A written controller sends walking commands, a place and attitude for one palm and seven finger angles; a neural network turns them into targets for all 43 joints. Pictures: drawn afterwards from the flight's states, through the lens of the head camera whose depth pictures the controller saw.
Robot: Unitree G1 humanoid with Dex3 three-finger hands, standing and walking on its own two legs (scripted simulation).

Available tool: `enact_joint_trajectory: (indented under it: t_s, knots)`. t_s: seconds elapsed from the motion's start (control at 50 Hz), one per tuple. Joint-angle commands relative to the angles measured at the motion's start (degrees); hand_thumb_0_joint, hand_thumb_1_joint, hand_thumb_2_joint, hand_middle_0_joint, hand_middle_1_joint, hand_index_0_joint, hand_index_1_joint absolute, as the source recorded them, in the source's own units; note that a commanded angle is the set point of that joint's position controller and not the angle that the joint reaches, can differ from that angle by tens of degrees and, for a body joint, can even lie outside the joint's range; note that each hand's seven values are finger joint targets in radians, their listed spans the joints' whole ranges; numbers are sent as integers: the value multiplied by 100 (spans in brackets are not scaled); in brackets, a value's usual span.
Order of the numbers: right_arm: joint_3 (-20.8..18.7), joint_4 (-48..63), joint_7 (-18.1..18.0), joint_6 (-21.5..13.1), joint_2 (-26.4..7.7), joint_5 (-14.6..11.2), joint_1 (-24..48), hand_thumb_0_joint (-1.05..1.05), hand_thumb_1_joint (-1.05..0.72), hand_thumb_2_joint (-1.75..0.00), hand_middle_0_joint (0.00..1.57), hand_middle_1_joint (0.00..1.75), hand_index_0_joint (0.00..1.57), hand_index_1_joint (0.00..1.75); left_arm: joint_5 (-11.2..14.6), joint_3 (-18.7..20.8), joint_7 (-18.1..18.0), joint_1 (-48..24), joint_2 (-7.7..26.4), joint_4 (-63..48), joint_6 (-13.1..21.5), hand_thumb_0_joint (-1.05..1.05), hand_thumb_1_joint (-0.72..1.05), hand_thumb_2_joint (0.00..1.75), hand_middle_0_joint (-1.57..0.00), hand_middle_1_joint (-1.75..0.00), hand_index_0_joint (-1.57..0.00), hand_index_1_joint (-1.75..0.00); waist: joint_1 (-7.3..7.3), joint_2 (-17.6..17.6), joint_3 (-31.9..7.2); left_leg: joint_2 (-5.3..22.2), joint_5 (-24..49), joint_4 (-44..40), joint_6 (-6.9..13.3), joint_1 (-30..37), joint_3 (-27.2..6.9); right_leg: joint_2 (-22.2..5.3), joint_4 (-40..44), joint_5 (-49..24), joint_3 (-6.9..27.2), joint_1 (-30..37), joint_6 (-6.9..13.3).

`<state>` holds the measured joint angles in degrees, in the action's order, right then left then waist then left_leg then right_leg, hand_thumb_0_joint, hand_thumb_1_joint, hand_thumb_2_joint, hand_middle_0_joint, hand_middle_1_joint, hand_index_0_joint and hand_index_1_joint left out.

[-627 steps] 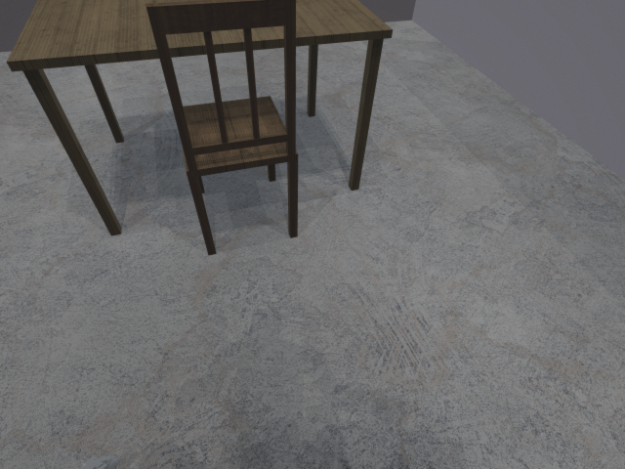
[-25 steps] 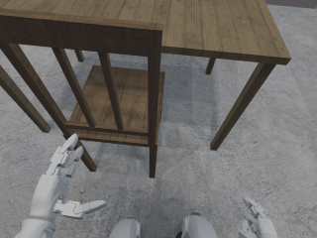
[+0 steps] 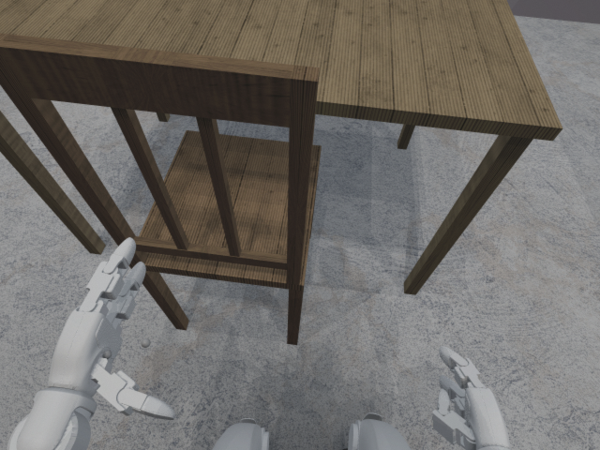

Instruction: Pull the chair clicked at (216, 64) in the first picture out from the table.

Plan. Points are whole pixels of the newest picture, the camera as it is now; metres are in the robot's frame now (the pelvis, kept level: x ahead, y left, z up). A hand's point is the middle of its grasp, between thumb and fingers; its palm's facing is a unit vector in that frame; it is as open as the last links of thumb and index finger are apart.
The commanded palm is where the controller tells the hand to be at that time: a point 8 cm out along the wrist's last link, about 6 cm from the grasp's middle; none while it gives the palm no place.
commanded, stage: raise the hand toward the chair's back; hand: left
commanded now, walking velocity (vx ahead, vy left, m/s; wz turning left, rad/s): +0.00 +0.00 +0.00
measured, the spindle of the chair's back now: (159, 191) +0.48 +0.26 +0.01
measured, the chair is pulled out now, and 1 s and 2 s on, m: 0.00 0.00 0.00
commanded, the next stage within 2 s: aim the fingers beside a spindle in 0.62 s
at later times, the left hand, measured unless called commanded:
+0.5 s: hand (144, 332) +0.24 +0.20 +0.04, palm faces -0.05 -1.00 -0.06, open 16.9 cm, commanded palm +0.22 +0.26 +0.05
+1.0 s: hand (164, 323) +0.26 +0.18 +0.03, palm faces -0.08 -1.00 -0.05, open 17.0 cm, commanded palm +0.24 +0.24 +0.04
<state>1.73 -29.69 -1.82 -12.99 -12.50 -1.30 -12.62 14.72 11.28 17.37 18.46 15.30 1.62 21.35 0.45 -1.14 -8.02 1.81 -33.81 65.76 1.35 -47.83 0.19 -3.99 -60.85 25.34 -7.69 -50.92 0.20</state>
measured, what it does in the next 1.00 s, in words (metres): stands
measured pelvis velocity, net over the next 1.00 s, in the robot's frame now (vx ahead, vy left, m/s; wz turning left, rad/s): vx -0.01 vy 0.00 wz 0.00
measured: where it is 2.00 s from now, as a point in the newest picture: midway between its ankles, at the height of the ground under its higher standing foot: outside the picture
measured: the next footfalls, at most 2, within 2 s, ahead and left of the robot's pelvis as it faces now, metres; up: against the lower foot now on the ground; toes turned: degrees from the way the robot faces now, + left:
none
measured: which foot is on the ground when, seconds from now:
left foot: down 0.00-1.00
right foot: down 0.00-1.00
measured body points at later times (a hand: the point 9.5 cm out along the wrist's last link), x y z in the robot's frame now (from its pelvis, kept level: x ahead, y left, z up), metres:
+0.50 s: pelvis +0.00 +0.00 +0.01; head +0.07 +0.01 +0.45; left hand +0.24 +0.25 +0.05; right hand +0.17 -0.25 -0.07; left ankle -0.02 +0.10 -0.66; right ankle +0.04 -0.13 -0.66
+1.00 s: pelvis -0.01 +0.00 +0.00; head +0.07 +0.01 +0.44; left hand +0.26 +0.24 +0.04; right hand +0.16 -0.25 -0.08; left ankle -0.02 +0.10 -0.66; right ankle +0.04 -0.13 -0.66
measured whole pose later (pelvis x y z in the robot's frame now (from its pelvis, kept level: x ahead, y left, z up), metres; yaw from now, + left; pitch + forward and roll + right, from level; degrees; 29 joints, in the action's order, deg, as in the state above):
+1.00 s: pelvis -0.01 +0.00 +0.00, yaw +0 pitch +16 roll -2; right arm 1.2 -31.6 -2.0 -13.9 -14.9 -1.2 -13.6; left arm 14.7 11.0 18.3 9.2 15.4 10.1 22.8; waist 1.7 -1.0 -7.5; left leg 1.5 -32.8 65.9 1.2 -49.4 0.4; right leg -4.1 -61.3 24.5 -7.3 -52.7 0.5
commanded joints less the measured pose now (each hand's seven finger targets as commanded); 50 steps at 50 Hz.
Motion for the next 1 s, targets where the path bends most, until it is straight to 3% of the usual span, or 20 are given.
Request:
enact_joint_trajectory:
  t_s: [0.0, 0.1, 0.22, 0.26, 0.32, 0.34, 0.42, 0.48, 0.52, 0.64, 0.7, 0.78, 0.82, 0.86, 0.92, 0.98]
  knots:
    - [-432, 732, -108, -317, -923, -32, 17, 0, -90, -90, 20, 30, 20, 30, 143, 520, 130, -473, 771, -960, 340, 0, -50, 30, -6, -8, -6, -8, 105, -175, -1336, -168, 2338, -1168, -106, 533, -260, 317, 691, -1239, 287, 1356, 101]
    - [-438, 676, -118, -334, -954, -47, 3, 0, -90, -90, 20, 30, 20, 30, 248, 738, 227, -636, 944, -850, 332, 0, -50, 30, -6, -8, -6, -8, 61, -206, -1423, -175, 2396, -1253, -104, 578, -258, 311, 760, -1289, 309, 1532, 104]
    - [-473, 649, -81, -360, -966, -49, -4, 0, -90, -90, 20, 30, 20, 30, 289, 665, 239, -508, 813, -661, 373, 0, -50, 30, -6, -8, -6, -8, 66, -69, -1327, -185, 2367, -1289, -92, 500, -225, 303, 824, -1317, 325, 1599, 92]
    - [-474, 643, -69, -371, -961, -42, -13, 0, -90, -90, 20, 30, 20, 30, 256, 680, 225, -527, 869, -718, 419, 0, -50, 30, -6, -8, -6, -8, 57, -287, -1358, -182, 2420, -1290, -92, 572, -205, 293, 818, -1346, 336, 1570, 105]
    - [-487, 622, -55, -382, -955, -34, -31, 0, -90, -90, 20, 30, 20, 30, 234, 708, 168, -523, 901, -777, 500, 0, -50, 30, -6, -8, -6, -8, 44, -360, -1383, -167, 2536, -1300, -113, 638, -217, 291, 786, -1392, 325, 1543, 112]
    - [-486, 600, -53, -361, -966, -22, -16, 0, -90, -90, 20, 30, 20, 30, 216, 753, 143, -531, 947, -684, 493, 0, -50, 30, -6, -8, -6, -8, 65, -233, -1345, -166, 2484, -1291, -100, 568, -217, 297, 802, -1376, 330, 1557, 110]
    - [-473, 634, -51, -362, -970, -30, -7, 0, -90, -90, 20, 30, 20, 30, 214, 690, 137, -617, 914, -781, 556, 0, -50, 30, -6, -8, -6, -8, 64, -408, -1322, -166, 2313, -1331, -111, 619, -215, 287, 814, -1174, 328, 1463, 112]
    - [-468, 639, -56, -351, -975, -44, 15, 0, -90, -90, 20, 30, 20, 30, 231, 657, 154, -599, 861, -687, 546, 0, -50, 30, -6, -8, -6, -8, 89, -216, -1265, -168, 2180, -1332, -93, 554, -216, 297, 842, -1106, 338, 1475, 100]
    - [-455, 646, -59, -365, -972, -32, 7, 0, -90, -90, 20, 30, 20, 30, 235, 665, 166, -648, 896, -796, 572, 0, -50, 30, -6, -8, -6, -8, 73, -372, -1351, -174, 2233, -1332, -107, 609, -235, 287, 818, -1115, 339, 1472, 111]
    - [-429, 652, -78, -335, -990, -39, 43, 0, -90, -90, 20, 30, 20, 30, 225, 665, 195, -665, 902, -571, 508, 0, -50, 30, -6, -8, -6, -8, 110, -132, -1150, -172, 1946, -1352, -79, 461, -243, 299, 879, -876, 338, 1408, 102]
    - [-418, 681, -85, -343, -980, -51, 47, 0, -90, -90, 20, 30, 20, 30, 241, 625, 218, -708, 876, -633, 508, 0, -50, 30, -6, -8, -6, -8, 109, -226, -1161, -186, 1832, -1354, -81, 465, -230, 286, 909, -781, 363, 1392, 94]
    - [-391, 604, -111, -380, -1014, -34, 10, 0, -90, -90, 20, 30, 20, 30, 206, 532, 198, -1153, 836, -440, 558, 0, -50, 30, -6, -8, -6, -8, 195, -144, -1074, -188, 1670, -1247, -73, 315, -246, 282, 855, -644, 388, 1209, 91]
    - [-384, 599, -112, -415, -1025, -25, 8, 0, -90, -90, 20, 30, 20, 30, 161, 392, 197, -1349, 763, -439, 591, 0, -50, 30, -6, -8, -6, -8, 197, -283, -1159, -194, 1601, -1217, -76, 334, -256, 266, 801, -548, 394, 1084, 103]
    - [-400, 583, -117, -418, -1047, -22, -17, 0, -90, -90, 20, 30, 20, 30, 133, 445, 174, -1433, 830, -335, 580, 0, -50, 30, -6, -8, -6, -8, 197, -148, -1257, -183, 1627, -1196, -73, 303, -270, 270, 772, -569, 403, 1114, 98]
    - [-394, 595, -98, -422, -1037, -11, -39, 0, -90, -90, 20, 30, 20, 30, 64, 294, 116, -1647, 749, -387, 543, 0, -50, 30, -6, -8, -6, -8, 168, -403, -1416, -180, 1847, -1184, -97, 408, -271, 249, 675, -760, 387, 1082, 111]
    - [-408, 590, -82, -379, -1050, -5, -76, 0, -90, -90, 20, 30, 20, 30, 25, 401, 12, -1686, 847, -291, 502, 0, -50, 30, -6, -8, -6, -8, 152, -233, -1512, -168, 1944, -1163, -94, 356, -271, 255, 636, -871, 382, 1137, 104]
